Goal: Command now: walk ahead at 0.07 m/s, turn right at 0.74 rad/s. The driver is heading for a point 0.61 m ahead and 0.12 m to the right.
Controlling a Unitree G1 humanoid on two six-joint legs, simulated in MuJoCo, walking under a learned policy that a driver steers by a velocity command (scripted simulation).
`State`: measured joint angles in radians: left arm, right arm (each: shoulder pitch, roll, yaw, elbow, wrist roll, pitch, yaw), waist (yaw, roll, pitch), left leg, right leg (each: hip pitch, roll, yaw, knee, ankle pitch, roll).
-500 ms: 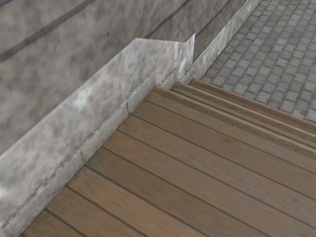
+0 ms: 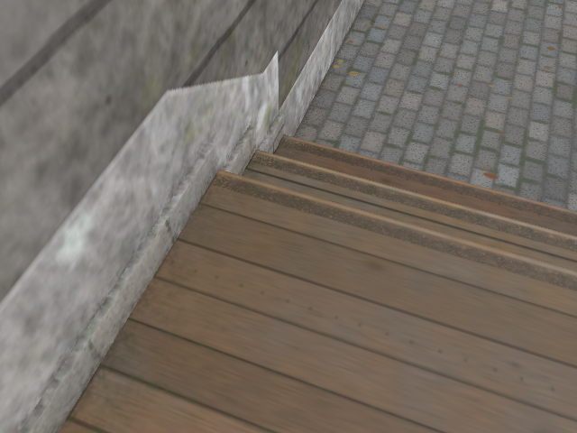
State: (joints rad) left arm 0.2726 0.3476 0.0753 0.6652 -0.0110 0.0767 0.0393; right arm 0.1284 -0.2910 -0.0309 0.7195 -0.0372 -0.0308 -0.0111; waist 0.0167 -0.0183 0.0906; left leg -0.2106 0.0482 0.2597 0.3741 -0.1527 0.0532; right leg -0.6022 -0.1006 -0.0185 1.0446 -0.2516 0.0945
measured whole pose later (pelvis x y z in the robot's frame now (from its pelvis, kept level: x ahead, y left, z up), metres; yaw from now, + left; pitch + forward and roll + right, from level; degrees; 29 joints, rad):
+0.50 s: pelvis +0.12 -0.06 +0.01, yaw -23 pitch +2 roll +3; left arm 0.35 0.32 0.05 0.59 -0.02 -0.03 0.02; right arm 0.10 -0.35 -0.09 0.78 0.02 -0.07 0.05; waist 0.02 0.01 0.00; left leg -0.50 0.03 -0.03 0.68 -0.12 -0.05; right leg -0.15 0.03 0.12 0.37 -0.25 -0.06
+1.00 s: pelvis +0.48 -0.03 +0.00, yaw -5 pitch +1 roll -1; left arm 0.16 0.30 0.01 0.58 0.02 -0.13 -0.01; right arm 0.43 -0.28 -0.02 0.77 0.00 -0.06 0.01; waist -0.04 -0.04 0.06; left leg -0.15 -0.13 -0.06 0.43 -0.27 0.11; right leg -0.65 -0.07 0.06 1.06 -0.21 0.02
